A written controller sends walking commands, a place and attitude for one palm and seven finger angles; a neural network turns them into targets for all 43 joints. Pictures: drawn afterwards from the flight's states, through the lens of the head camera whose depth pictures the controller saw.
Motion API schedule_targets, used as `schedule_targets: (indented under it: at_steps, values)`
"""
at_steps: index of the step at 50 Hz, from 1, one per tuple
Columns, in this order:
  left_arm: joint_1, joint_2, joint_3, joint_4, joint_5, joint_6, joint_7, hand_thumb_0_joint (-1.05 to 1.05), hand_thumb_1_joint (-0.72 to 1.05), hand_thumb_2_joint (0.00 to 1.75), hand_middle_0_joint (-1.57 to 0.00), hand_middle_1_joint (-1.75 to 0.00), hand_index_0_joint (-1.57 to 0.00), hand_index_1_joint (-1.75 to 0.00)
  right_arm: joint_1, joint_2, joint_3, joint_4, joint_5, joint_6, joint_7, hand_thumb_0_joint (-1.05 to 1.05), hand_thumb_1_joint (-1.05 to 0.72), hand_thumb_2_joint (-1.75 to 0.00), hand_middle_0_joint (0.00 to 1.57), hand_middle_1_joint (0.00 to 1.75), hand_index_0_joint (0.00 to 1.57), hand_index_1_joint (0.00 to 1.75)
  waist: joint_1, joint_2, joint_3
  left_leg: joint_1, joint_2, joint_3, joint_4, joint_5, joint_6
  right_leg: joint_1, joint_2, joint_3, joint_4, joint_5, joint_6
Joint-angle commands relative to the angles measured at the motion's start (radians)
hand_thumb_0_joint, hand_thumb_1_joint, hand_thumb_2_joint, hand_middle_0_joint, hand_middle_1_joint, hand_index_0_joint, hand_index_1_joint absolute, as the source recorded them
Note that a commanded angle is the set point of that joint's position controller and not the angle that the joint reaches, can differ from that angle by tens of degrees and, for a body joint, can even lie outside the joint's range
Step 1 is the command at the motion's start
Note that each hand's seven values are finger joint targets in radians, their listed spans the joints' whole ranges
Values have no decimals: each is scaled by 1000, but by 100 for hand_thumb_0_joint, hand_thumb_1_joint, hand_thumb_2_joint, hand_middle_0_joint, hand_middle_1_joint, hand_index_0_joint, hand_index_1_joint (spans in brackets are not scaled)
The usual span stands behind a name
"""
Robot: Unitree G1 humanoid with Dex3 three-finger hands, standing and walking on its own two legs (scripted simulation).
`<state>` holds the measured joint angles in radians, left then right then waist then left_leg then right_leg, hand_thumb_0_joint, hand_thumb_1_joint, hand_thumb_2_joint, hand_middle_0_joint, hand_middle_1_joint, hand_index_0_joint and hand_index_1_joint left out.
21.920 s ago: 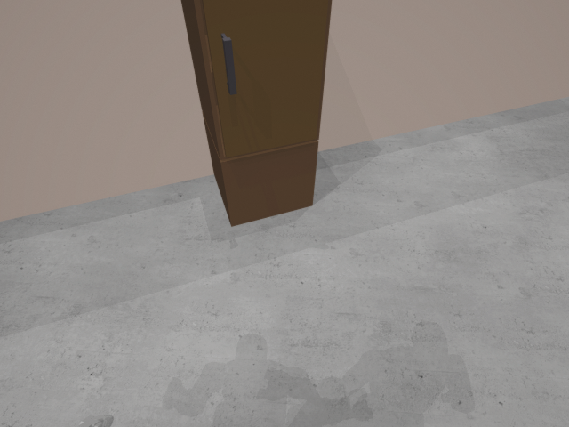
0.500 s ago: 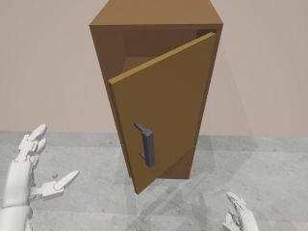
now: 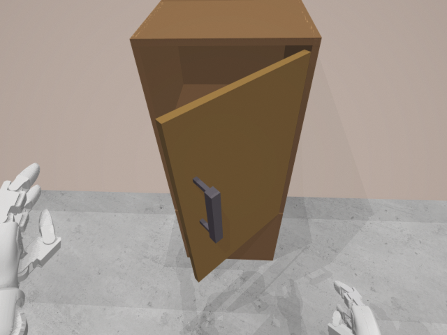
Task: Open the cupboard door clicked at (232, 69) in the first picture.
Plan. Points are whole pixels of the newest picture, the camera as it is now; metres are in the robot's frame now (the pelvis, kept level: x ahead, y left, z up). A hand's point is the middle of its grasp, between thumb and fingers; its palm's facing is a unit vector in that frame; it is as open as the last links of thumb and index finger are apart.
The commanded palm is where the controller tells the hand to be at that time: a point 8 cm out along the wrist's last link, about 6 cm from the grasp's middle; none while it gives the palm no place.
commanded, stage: draw the hand back to the body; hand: left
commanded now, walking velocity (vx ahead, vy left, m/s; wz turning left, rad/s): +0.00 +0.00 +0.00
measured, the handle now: (207, 210) +0.36 +0.09 +0.01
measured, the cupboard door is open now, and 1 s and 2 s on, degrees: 45 45 45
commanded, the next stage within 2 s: step back with the hand held close in 0.12 s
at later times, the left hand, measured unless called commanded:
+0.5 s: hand (54, 249) +0.17 +0.26 +0.15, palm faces +0.35 -0.78 -0.51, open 7.4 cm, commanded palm +0.12 +0.30 +0.17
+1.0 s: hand (0, 302) +0.10 +0.28 +0.15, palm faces +0.45 -0.76 -0.47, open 7.4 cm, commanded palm +0.04 +0.32 +0.17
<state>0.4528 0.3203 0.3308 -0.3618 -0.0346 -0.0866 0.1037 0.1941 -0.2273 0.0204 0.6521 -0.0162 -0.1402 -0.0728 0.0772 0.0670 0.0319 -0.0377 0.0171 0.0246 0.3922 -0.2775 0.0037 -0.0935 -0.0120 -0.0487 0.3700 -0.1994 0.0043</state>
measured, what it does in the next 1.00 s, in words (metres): shifts its weight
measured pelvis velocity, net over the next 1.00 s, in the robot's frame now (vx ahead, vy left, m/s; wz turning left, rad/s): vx -0.10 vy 0.02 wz -0.01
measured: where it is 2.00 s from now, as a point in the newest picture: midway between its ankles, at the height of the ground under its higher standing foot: outside the picture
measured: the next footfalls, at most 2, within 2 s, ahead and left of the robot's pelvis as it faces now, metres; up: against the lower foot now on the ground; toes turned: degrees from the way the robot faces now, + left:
right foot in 1.80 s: -0.31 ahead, -0.12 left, +0.00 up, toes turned -4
left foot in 1.96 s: -0.10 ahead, +0.08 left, +0.00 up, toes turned -3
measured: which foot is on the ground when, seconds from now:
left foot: down 0.00-1.00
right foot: down 0.00-1.00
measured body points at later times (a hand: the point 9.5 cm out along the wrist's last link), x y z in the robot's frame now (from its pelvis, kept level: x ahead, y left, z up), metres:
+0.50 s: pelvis -0.03 +0.00 +0.00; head -0.01 -0.01 +0.45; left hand +0.15 +0.30 +0.18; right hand +0.16 -0.24 -0.08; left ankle -0.04 +0.11 -0.74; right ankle +0.01 -0.12 -0.74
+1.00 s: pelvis -0.10 +0.02 -0.02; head -0.08 +0.04 +0.43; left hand +0.07 +0.32 +0.17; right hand +0.07 -0.22 -0.09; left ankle -0.04 +0.11 -0.74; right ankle +0.01 -0.12 -0.74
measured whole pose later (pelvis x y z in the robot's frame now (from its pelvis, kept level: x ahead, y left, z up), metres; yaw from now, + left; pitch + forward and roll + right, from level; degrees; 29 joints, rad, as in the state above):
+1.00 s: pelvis -0.10 +0.02 -0.02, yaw +0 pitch -1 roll -1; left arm 0.52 0.38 0.44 -0.52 0.02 -0.23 0.14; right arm 0.22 -0.21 0.01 0.55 -0.01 -0.09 -0.07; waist 0.02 -0.02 0.06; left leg -0.39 0.00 0.04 0.67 -0.27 0.05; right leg -0.41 -0.03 -0.03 0.57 -0.14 0.03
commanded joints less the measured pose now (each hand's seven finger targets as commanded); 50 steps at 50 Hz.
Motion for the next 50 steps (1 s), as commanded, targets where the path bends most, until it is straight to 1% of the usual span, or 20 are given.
schedule_targets:
  at_steps: [1,5,11,12,13,14,15,17,19,21,23,26,29,32,34,38,40,44,45,50]
  values:
    - [-92,205,139,-230,-5,-71,25,0,90,90,-20,-30,-20,-30,-129,-93,-35,-154,0,-62,-14,0,-90,-90,20,30,20,30,0,19,-88,-55,-2,-5,-61,307,6,80,9,9,-40,200,-20]
    - [-95,189,124,-211,-5,-71,22,0,90,90,-20,-30,-20,-30,-133,-92,-37,-151,2,-63,-14,0,-90,-90,20,30,20,30,-5,5,-53,-57,0,-1,-66,280,7,58,12,10,-55,174,-18]
    - [-96,187,123,-197,-6,-79,21,0,90,90,-20,-30,-20,-30,-135,-92,-39,-148,1,-65,-14,0,-90,-90,20,30,20,30,-3,-14,-57,-53,-2,-2,-75,240,13,55,12,13,-68,136,-16]
    - [-189,204,115,-294,-4,-91,21,0,90,90,-20,-30,-20,-30,-150,-92,-37,-156,2,-73,-13,0,-90,-90,20,30,20,30,-6,15,-88,-37,-7,-4,-70,242,14,63,11,19,-67,145,-15]
    - [-227,318,243,-301,0,-127,30,0,90,90,-20,-30,-20,-30,-128,-113,-32,-190,15,-48,-15,0,-90,-90,20,30,20,30,-52,-38,11,-131,8,-11,-33,160,27,-52,-28,97,-111,186,-14]
    - [-198,307,242,-252,6,-135,26,0,90,90,-20,-30,-20,-30,-126,-99,-32,-180,14,-30,-16,0,-90,-90,20,30,20,30,-51,-63,11,-149,0,-29,-23,127,27,-58,-46,100,-121,175,-19]
    - [-67,231,190,-176,2,-126,17,0,90,90,-20,-30,-20,-30,-126,-107,-41,-178,9,-14,-15,0,-90,-90,20,30,20,30,-56,-87,-5,-139,3,-24,-11,138,25,-78,-53,96,-121,165,-19]
    - [3,200,154,-204,2,-129,10,0,90,90,-20,-30,-20,-30,-131,-117,-49,-191,6,7,-10,0,-90,-90,20,30,20,30,-59,-46,-68,-128,6,-12,-4,167,24,-71,-59,88,-104,187,-16]
    - [39,216,171,-234,1,-136,16,0,90,90,-20,-30,-20,-30,-131,-119,-55,-199,6,21,-13,0,-90,-90,20,30,20,30,-58,-16,-138,-129,13,-15,-4,240,22,-24,-60,71,-63,274,-15]
    - [74,232,189,-241,-4,-133,21,0,90,90,-20,-30,-20,-30,-125,-118,-61,-212,11,37,-15,0,-90,-90,20,30,20,30,-59,-48,-190,-132,23,-16,2,291,19,0,-57,66,-30,326,-9]
    - [76,252,206,-271,-5,-134,26,0,90,90,-20,-30,-20,-30,-127,-117,-69,-226,16,48,-19,0,-90,-90,20,30,20,30,-61,-75,-200,-143,27,-14,11,318,18,-3,-55,63,-12,361,-4]
    - [96,266,223,-282,-5,-136,35,0,90,90,-20,-30,-20,-30,-129,-113,-73,-237,19,60,-24,0,-90,-90,20,30,20,30,-59,-58,-200,-173,33,-21,9,321,17,-7,-55,62,17,356,-3]
    - [82,281,230,-327,-1,-141,40,0,90,90,-20,-30,-20,-30,-131,-118,-76,-247,20,62,-26,0,-90,-90,20,30,20,30,-59,-32,-187,-221,36,-35,0,279,21,-11,-50,65,35,314,-3]
    - [92,264,219,-326,4,-146,46,0,90,90,-20,-30,-20,-30,-118,-121,-78,-252,23,58,-25,0,-90,-90,20,30,20,30,-61,-25,-159,-281,50,-42,-14,180,32,-24,-42,72,55,232,2]
    - [84,267,225,-332,12,-152,49,0,90,90,-20,-30,-20,-30,-121,-125,-79,-255,20,53,-25,0,-90,-90,20,30,20,30,-58,-3,-141,-359,61,-61,-42,70,45,-3,-33,75,80,166,4]
    - [65,250,228,-340,31,-170,58,0,90,90,-20,-30,-20,-30,-98,-134,-78,-268,17,34,-23,0,-90,-90,20,30,20,30,-65,21,-82,-582,96,-104,-101,-254,82,64,-16,85,167,56,8]
    - [49,251,234,-353,41,-180,62,0,90,90,-20,-30,-20,-30,-92,-132,-79,-271,12,25,-26,0,-90,-90,20,30,20,30,-67,14,-73,-639,99,-116,-96,-307,89,83,-12,90,197,60,8]
    - [16,252,237,-380,44,-194,63,0,90,90,-20,-30,-20,-30,-73,-135,-80,-265,12,4,-20,0,-90,-90,20,30,20,30,-75,16,-78,-642,86,-112,-46,-352,85,29,-26,116,192,5,0]
    - [13,245,231,-378,43,-196,64,0,90,90,-20,-30,-20,-30,-70,-127,-77,-263,12,-1,-20,0,-90,-90,20,30,20,30,-77,-11,-67,-633,81,-108,-34,-345,81,4,-32,122,180,-12,-2]
    - [-3,252,235,-367,38,-208,65,0,90,90,-20,-30,-20,-30,-62,-125,-74,-248,9,-12,-17,0,-90,-90,20,30,20,30,-81,-38,-48,-584,49,-100,27,-353,63,-107,-51,157,90,-163,-15]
